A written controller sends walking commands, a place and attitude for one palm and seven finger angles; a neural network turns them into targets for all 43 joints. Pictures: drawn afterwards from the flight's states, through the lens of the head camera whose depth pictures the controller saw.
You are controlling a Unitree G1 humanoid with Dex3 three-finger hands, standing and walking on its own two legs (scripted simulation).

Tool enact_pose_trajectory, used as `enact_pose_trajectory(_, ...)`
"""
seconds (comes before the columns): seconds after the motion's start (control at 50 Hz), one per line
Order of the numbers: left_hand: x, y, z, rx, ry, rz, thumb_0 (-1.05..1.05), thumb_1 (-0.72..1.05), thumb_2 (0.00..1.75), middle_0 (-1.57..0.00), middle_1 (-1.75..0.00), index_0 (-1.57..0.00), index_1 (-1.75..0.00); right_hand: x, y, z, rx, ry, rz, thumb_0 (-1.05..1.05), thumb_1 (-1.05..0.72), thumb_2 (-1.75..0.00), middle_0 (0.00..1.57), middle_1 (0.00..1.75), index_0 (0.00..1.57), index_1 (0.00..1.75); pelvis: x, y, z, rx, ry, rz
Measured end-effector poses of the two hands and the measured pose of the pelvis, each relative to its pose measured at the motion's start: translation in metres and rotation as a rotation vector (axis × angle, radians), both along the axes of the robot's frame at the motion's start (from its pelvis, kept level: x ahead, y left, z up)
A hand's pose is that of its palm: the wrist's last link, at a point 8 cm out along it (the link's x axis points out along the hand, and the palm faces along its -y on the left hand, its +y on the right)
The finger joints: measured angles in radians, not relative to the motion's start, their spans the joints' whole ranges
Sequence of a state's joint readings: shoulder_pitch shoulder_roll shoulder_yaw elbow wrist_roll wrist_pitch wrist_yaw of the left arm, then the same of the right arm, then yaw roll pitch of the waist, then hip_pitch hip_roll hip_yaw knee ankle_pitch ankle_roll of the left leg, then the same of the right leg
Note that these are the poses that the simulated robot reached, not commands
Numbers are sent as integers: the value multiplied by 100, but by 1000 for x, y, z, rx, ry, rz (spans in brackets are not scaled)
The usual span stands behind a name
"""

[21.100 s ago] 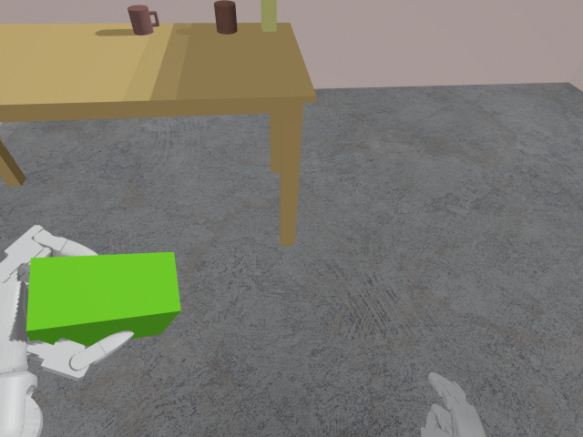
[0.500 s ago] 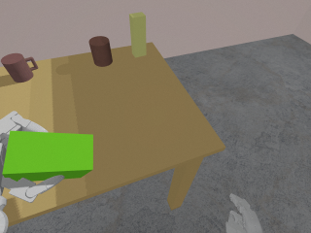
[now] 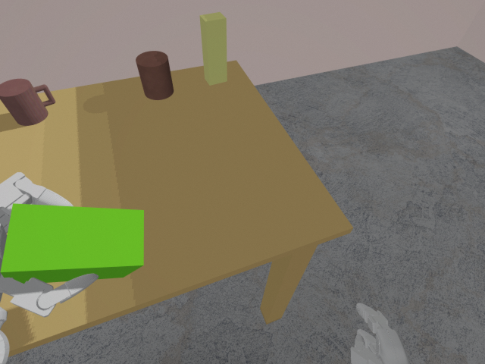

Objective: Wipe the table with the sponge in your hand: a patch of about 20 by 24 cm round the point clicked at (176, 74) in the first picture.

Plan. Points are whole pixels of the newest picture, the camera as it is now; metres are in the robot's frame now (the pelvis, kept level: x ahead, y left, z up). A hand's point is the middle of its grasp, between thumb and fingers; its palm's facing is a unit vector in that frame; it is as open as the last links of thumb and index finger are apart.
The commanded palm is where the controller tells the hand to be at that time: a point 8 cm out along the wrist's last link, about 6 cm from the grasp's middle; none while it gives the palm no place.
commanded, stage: shuffle to correct the standing spot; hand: left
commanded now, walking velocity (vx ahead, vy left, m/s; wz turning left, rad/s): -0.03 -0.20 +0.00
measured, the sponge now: (97, 246) +0.23 +0.20 +0.14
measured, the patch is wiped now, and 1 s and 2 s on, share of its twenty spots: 0.00 0.00 0.00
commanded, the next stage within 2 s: come to a stop and stand still in 1.40 s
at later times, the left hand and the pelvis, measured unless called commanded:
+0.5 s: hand (42, 247) +0.22 +0.24 +0.17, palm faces +0.31 -0.85 -0.42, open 10.6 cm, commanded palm +0.16 +0.28 +0.19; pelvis +0.00 +0.00 +0.00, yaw +0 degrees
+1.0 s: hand (48, 239) +0.22 +0.24 +0.17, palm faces +0.28 -0.85 -0.45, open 10.6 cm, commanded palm +0.16 +0.28 +0.19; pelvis +0.00 +0.00 +0.00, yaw +0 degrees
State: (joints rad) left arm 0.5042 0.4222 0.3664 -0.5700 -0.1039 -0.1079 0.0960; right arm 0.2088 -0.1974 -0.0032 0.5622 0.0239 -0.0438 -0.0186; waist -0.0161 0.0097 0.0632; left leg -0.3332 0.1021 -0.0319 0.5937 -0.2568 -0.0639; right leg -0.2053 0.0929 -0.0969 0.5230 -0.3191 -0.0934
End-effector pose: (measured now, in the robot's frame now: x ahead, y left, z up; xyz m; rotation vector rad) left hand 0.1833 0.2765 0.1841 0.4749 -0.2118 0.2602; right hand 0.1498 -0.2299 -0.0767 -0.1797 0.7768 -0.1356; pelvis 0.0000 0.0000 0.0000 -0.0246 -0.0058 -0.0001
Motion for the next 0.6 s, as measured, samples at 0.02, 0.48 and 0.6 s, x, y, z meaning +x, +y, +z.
enact_pose_trajectory(0.02, 0, 1, 0, 0, -1, 1, -2, -54, 101, -65, -136, -69, -135, 0, 0, 0, 0, 1, -1, 1, -90, -90, 20, 30, 20, 30, 0, 0, 0, 0, -1, -1)
enact_pose_trajectory(0.48, -4, 8, -1, -8, 2, 19, -2, -54, 101, -65, -136, -69, -135, 3, 6, 4, -7, -9, 12, 1, -90, -90, 20, 30, 20, 30, -2, 5, 1, -4, 5, 4)
enact_pose_trajectory(0.6, 0, 3, 0, 5, 4, 10, -2, -54, 101, -65, -136, -69, -135, 3, 7, 1, 8, -8, 16, 1, -90, -90, 20, 30, 20, 30, -3, 3, 1, -9, 9, -8)
